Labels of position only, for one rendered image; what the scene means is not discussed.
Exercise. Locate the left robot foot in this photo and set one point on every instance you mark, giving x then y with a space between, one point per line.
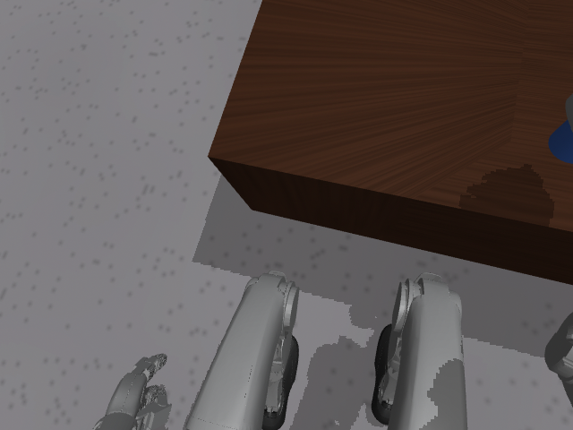
274 420

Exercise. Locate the left robot hand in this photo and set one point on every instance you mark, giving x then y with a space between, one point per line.
133 398

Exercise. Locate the right robot arm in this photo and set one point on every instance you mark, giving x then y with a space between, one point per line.
559 355

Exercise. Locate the left robot arm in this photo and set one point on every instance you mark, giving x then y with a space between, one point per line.
116 421

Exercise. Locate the right robot foot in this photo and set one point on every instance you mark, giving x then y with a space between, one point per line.
380 409

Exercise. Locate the can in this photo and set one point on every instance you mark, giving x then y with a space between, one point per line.
561 143

